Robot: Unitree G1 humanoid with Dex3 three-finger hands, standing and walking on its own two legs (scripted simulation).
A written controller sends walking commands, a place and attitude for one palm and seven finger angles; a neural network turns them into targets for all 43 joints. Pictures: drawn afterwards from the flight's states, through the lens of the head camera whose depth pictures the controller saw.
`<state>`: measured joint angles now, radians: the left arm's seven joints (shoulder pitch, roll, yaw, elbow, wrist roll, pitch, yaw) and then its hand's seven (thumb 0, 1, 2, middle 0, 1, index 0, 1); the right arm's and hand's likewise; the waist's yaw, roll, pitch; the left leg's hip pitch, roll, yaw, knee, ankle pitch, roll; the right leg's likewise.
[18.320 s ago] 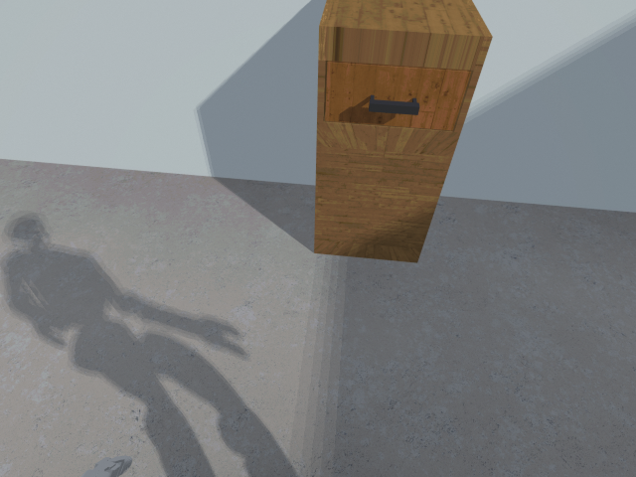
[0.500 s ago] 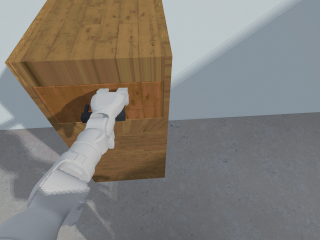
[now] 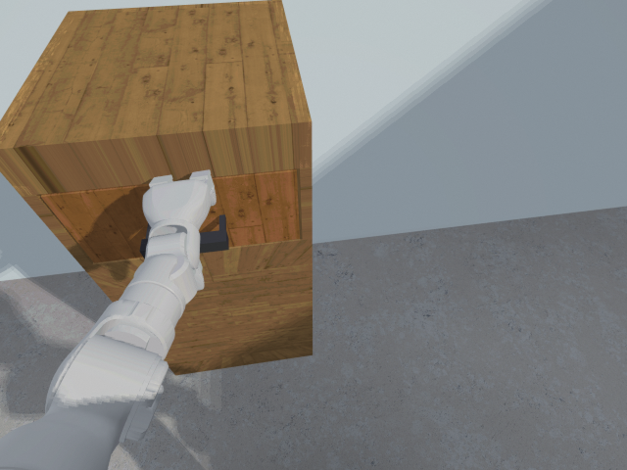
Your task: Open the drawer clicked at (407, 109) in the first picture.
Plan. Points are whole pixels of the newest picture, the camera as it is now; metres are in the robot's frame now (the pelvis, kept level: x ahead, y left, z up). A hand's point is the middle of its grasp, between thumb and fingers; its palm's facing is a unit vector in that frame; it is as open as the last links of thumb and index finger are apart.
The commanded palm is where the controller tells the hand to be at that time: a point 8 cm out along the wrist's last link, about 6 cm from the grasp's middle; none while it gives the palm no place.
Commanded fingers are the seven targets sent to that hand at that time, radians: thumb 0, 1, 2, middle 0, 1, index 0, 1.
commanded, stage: move the hooked fingers above the handle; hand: left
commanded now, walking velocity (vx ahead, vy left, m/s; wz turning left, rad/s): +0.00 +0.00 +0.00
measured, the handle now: (186, 234) +0.50 +0.19 -0.03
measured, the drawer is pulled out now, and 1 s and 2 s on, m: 0.00 0.00 0.00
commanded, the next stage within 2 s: lower the fingers behind the handle in 0.94 s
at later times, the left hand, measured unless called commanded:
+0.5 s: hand (177, 230) +0.45 +0.18 +0.04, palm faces -0.04 -0.03 -1.00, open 13.6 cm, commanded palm +0.42 +0.17 +0.08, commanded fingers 0.00 -0.50 0.30 -0.30 -1.20 -0.30 -1.20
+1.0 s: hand (187, 241) +0.44 +0.17 +0.02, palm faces -0.11 -0.08 -0.99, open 13.8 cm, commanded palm +0.42 +0.16 +0.08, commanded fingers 0.00 -0.50 0.30 -0.30 -1.20 -0.30 -1.20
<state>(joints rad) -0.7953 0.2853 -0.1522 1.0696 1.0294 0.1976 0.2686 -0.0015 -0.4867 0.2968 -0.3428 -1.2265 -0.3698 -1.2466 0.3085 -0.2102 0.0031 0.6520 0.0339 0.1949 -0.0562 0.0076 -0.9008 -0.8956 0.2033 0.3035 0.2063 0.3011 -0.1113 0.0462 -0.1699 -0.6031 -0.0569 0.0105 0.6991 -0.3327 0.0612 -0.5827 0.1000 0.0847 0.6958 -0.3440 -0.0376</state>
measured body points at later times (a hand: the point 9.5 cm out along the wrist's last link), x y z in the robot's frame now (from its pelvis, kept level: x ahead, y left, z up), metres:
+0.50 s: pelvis +0.01 +0.01 -0.01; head +0.05 +0.00 +0.44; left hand +0.45 +0.18 +0.09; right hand +0.08 -0.24 -0.14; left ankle +0.00 +0.08 -0.71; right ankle -0.01 -0.10 -0.71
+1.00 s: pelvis +0.01 +0.01 +0.00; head +0.06 +0.00 +0.44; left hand +0.44 +0.17 +0.08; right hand +0.08 -0.25 -0.14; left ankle +0.00 +0.08 -0.71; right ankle -0.01 -0.10 -0.71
